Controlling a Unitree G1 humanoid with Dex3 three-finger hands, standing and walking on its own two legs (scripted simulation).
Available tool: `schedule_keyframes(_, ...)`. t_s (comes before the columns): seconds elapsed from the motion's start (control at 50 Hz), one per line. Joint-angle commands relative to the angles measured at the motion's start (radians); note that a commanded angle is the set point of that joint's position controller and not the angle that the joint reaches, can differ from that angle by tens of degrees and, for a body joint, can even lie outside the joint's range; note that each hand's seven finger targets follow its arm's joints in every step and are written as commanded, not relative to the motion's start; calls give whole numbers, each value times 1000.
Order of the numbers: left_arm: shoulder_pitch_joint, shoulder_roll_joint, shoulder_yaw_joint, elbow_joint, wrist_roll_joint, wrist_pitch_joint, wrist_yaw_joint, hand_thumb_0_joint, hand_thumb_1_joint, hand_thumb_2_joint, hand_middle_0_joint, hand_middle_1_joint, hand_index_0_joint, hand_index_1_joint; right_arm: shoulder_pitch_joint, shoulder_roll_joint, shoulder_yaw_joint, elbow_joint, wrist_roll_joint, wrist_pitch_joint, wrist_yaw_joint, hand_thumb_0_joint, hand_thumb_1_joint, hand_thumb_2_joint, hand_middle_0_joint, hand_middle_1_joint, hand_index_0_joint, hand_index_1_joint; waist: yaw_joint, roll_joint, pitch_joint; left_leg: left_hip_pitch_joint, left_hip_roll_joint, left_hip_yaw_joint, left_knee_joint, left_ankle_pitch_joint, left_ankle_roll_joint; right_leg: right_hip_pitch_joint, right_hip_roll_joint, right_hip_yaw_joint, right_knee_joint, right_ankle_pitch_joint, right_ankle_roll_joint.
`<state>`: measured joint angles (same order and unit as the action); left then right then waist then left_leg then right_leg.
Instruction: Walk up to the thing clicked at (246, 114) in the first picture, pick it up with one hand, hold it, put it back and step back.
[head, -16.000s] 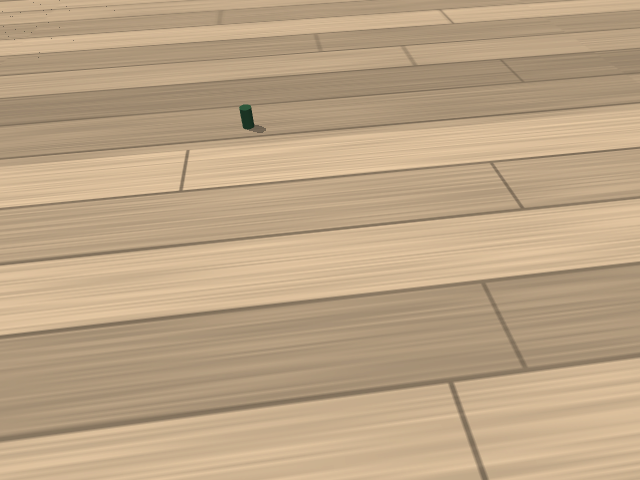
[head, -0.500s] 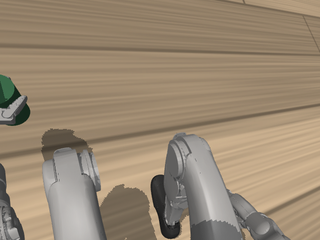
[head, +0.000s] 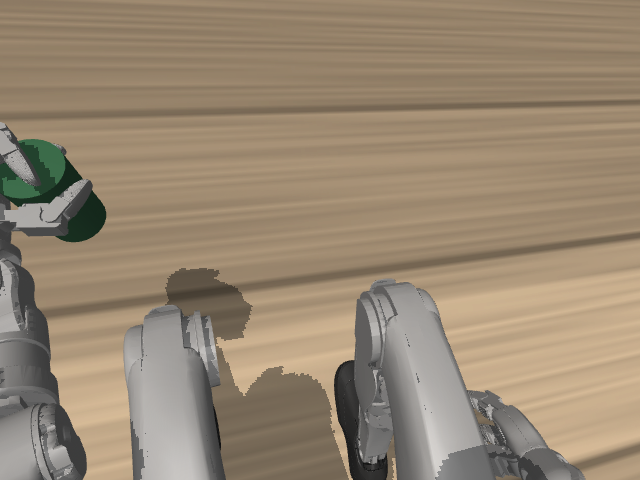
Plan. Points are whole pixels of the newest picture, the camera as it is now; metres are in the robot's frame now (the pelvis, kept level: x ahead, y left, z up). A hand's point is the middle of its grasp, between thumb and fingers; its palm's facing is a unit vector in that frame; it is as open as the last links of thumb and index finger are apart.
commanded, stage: settle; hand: left
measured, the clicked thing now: (55, 195) +0.45 +0.29 -0.09
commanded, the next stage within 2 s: lift in 0.58 s
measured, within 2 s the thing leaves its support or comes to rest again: neither
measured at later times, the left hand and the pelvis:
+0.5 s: hand (22, 166) +0.45 +0.28 -0.01, palm faces +0.29 -0.96 -0.04, open 5.9 cm; pelvis +0.00 +0.00 +0.02, yaw +2 degrees
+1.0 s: hand (9, 155) +0.44 +0.27 +0.03, palm faces +0.25 -0.96 -0.07, open 5.9 cm; pelvis +0.00 -0.01 +0.04, yaw +4 degrees
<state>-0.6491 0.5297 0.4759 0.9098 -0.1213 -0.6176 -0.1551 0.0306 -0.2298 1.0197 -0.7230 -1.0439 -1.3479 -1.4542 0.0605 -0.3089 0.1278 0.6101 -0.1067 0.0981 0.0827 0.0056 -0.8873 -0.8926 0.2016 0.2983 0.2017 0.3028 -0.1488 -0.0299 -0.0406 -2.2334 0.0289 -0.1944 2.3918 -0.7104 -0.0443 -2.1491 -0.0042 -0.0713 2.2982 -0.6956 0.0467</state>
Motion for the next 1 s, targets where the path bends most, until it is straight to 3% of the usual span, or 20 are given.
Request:
schedule_keyframes(0.0,-280,228,40,-212,-17,-65,2,0,325,1297,-1335,-1465,-1345,-1471,130,-220,-92,-39,0,-17,-22,0,-886,-897,200,300,200,300,1,263,-715,466,-2,107,-286,206,55,384,31,-64,-223,251,-73)
schedule_keyframes(0.08,-308,216,32,-234,-6,-65,2,0,304,1285,-1329,-1451,-1337,-1458,138,-213,-99,-34,-1,-19,-26,0,-889,-898,200,300,200,300,-1,238,-710,456,-2,114,-296,199,60,398,29,-56,-243,242,-71)
schedule_keyframes(0.12,-328,233,51,-246,-5,-64,3,0,295,1290,-1346,-1462,-1353,-1470,142,-210,-106,-26,-3,-20,-28,0,-891,-899,200,300,200,300,4,248,-723,469,-1,118,-296,191,59,398,30,-50,-249,235,-71)
schedule_keyframes(0.14,-269,188,35,-164,-7,-52,1,0,289,1292,-1343,-1461,-1351,-1469,131,-212,-108,-32,0,-22,-29,0,-892,-899,200,300,200,300,1,230,-684,462,-2,117,-306,178,60,377,28,-55,-254,219,-72)
schedule_keyframes(0.16,-337,212,39,-242,-8,-61,4,0,278,1289,-1344,-1457,-1350,-1467,138,-209,-110,-26,-2,-26,-28,0,-890,-899,200,300,200,300,-1,241,-700,456,-1,119,-305,164,59,382,30,-53,-254,209,-73)
schedule_keyframes(0.24,-295,174,25,-159,-3,-48,1,0,299,1295,-1326,-1458,-1340,-1461,135,-210,-114,-29,1,-30,-30,0,-891,-898,200,300,200,300,-5,227,-677,465,-4,120,-322,154,60,366,25,-56,-266,197,-75)
schedule_keyframes(0.28,-339,215,44,-225,2,-56,4,0,289,1278,-1307,-1434,-1320,-1438,138,-206,-121,-29,3,-30,-32,0,-887,-897,200,300,200,300,10,234,-693,472,-4,123,-330,137,59,361,27,-55,-271,174,-76)
schedule_keyframes(0.32,-316,211,53,-205,4,-53,8,0,286,1284,-1307,-1442,-1324,-1442,138,-204,-121,-30,4,-31,-31,0,-885,-896,200,300,200,300,23,230,-689,469,-8,126,-344,129,60,370,26,-55,-275,164,-76)
schedule_keyframes(0.38,-341,161,23,-199,-4,-53,10,0,295,1295,-1309,-1441,-1323,-1444,142,-199,-124,-29,8,-37,-30,0,-887,-897,200,300,200,300,-1,213,-699,483,-8,122,-347,131,59,355,26,-56,-277,167,-77)
schedule_keyframes(0.4,-361,195,49,-228,-5,-58,11,0,307,1298,-1314,-1447,-1329,-1449,155,-201,-125,-20,6,-37,-32,0,-884,-896,200,300,200,300,10,235,-719,498,-9,125,-345,147,58,369,24,-51,-276,183,-77)
schedule_keyframes(0.48,-324,160,15,-161,13,-52,9,0,308,1304,-1300,-1445,-1319,-1444,153,-196,-129,-21,6,-38,-35,0,-888,-897,200,300,200,300,-3,227,-699,509,-8,125,-356,156,58,359,21,-50,-283,188,-77)
schedule_keyframes(0.54,-387,216,46,-229,17,-64,20,0,295,1302,-1292,-1438,-1311,-1437,164,-193,-130,-12,5,-36,-34,0,-885,-896,200,300,200,300,15,255,-728,523,-11,131,-365,148,57,372,21,-44,-286,177,-80)
schedule_keyframes(0.6,-357,140,17,-168,4,-55,15,0,276,1299,-1280,-1435,-1302,-1433,169,-190,-129,-12,8,-38,-32,0,-886,-896,200,300,200,300,-3,234,-709,526,-12,125,-371,154,56,355,19,-50,-285,182,-81)
schedule_keyframes(0.66,-353,186,34,-155,16,-56,18,0,278,1302,-1272,-1432,-1295,-1428,166,-190,-132,-8,9,-41,-34,0,-885,-895,200,300,200,300,4,204,-696,484,-13,136,-366,131,64,379,20,-42,-303,165,-76)
schedule_keyframes(0.68,-354,193,42,-151,18,-56,19,0,290,1222,-1325,-1456,-1360,-1432,170,-189,-131,-5,9,-41,-34,0,-924,-903,200,300,200,300,13,204,-703,493,-13,140,-366,137,64,387,19,-38,-304,169,-76)
schedule_keyframes(0.76,-323,165,22,-160,18,-48,4,0,252,1225,-1298,-1437,-1330,-1418,170,-190,-139,-13,16,-38,-35,0,-911,-900,200,300,200,300,19,226,-732,539,-14,139,-391,167,59,385,16,-38,-305,186,-80)
schedule_keyframes(0.78,-343,195,40,-214,18,-49,0,0,268,1217,-1287,-1422,-1317,-1404,177,-194,-146,-13,17,-39,-36,0,-910,-900,200,300,200,300,26,234,-760,563,-12,138,-397,174,58,392,17,-38,-308,191,-81)
schedule_keyframes(0.86,-351,200,35,-265,10,-28,-21,0,265,1213,-1277,-1417,-1310,-1397,186,-192,-157,-12,29,-39,-43,0,-907,-900,200,300,200,300,35,258,-798,601,-13,144,-418,189,59,423,12,-27,-323,206,-82)
schedule_keyframes(0.94,-299,167,45,-271,-13,-3,-22,0,287,1238,-1293,-1436,-1328,-1415,192,-177,-169,-26,46,-45,-51,0,-901,-898,200,300,200,300,47,199,-787,576,-18,153,-450,137,66,462,12,-15,-378,161,-79)
schedule_keyframes(0.98,-286,114,-2,-270,-19,10,-28,0,272,1245,-1279,-1434,-1314,-1414,182,-172,-173,-31,53,-51,-55,0,-903,-898,200,300,200,300,29,182,-758,571,-18,156,-462,115,69,459,11,-10,-404,146,-78)
